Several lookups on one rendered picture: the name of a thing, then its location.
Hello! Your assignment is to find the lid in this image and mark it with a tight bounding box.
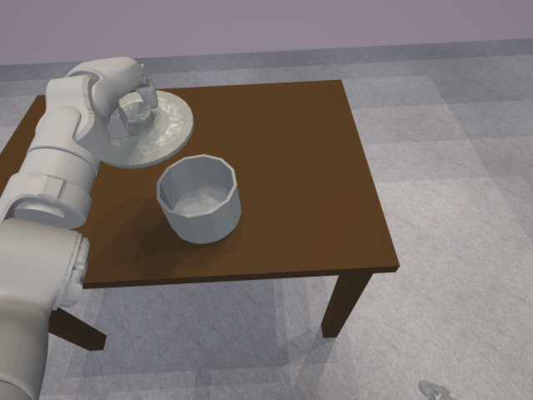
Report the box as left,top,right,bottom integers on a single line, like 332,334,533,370
101,90,194,168

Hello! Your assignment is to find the right robot hand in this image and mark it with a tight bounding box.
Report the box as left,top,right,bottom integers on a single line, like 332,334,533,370
418,381,458,400

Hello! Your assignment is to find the table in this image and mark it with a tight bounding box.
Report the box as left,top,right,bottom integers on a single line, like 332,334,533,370
0,80,400,351

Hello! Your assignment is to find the left robot hand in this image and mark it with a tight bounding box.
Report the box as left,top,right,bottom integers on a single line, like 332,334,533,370
69,57,158,139

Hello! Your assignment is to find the left robot forearm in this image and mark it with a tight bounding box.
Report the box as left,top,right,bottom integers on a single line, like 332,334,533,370
0,67,119,229

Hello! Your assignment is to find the pot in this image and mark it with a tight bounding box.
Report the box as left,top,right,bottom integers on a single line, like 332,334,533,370
157,154,242,244

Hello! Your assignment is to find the left robot upper arm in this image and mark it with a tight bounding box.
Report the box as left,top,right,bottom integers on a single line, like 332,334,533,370
0,217,90,400

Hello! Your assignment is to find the knob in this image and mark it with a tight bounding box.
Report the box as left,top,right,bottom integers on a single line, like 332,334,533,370
122,102,154,132

